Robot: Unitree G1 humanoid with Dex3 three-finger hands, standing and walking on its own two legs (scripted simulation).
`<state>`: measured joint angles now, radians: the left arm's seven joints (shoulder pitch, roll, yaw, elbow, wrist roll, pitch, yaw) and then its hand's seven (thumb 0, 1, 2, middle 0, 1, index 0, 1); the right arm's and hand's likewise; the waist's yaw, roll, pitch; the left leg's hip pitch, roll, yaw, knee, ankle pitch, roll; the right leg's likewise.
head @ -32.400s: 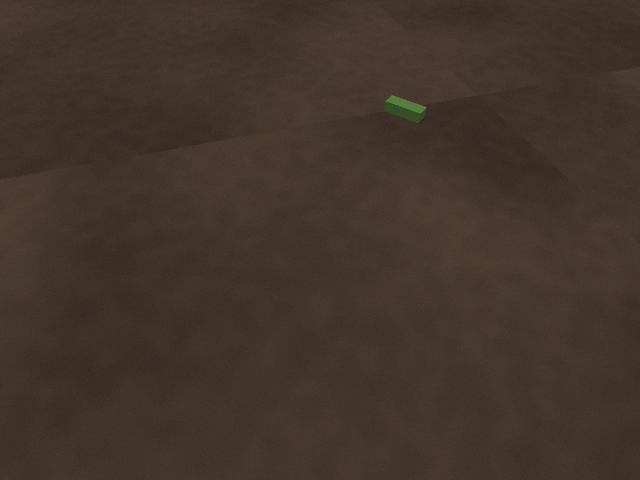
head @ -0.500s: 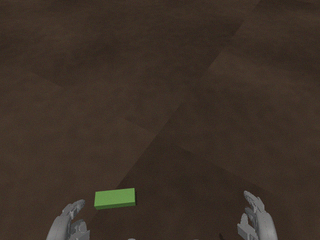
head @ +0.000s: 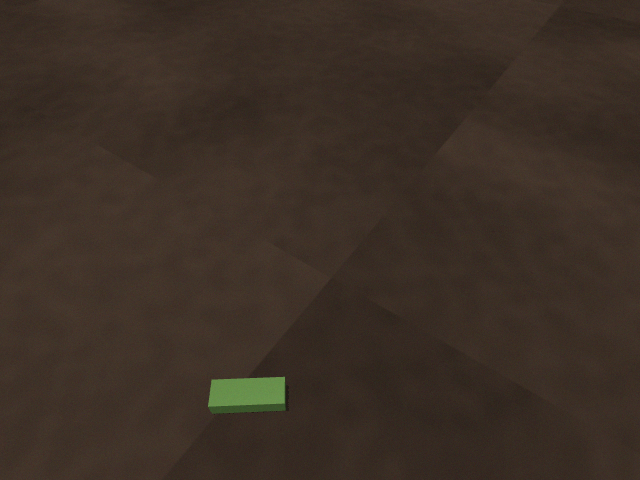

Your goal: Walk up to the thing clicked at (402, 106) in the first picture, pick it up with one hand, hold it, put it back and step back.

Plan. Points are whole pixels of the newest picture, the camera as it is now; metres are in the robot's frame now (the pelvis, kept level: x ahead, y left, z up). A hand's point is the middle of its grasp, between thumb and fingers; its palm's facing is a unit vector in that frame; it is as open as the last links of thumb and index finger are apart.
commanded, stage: stand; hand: left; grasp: from above
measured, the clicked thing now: (248, 395) +0.48 +0.23 -0.73
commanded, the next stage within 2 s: none
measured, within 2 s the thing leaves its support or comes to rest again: neither
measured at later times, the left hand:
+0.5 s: hand out of the picture +0.02 +0.23 -0.15, palm faces +0.03 -0.94 -0.34, open 7.4 cm
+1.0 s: hand out of the picture +0.07 +0.22 -0.14, palm faces +0.02 -0.95 -0.31, open 7.4 cm
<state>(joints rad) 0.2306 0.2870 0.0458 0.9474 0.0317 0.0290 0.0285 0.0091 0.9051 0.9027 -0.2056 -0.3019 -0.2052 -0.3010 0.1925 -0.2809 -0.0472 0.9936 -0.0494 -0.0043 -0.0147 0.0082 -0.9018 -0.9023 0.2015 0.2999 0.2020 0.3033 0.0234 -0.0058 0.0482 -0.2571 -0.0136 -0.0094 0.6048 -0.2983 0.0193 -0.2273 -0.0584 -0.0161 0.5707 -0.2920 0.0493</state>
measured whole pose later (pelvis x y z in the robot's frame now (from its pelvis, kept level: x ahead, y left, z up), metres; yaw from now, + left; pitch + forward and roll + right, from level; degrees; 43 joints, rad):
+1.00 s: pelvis +0.00 -0.02 +0.02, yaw -1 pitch -4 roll +0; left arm 0.13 0.29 0.03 1.14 0.01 0.00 0.01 0.00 0.90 0.90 -0.21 -0.30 -0.21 -0.30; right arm 0.14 -0.31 -0.02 1.14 -0.02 0.00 -0.01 0.00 -0.90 -0.90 0.20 0.30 0.20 0.30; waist 0.00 0.01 0.06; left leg -0.11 0.01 -0.01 0.35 -0.18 -0.01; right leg -0.10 -0.03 -0.02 0.35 -0.19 0.02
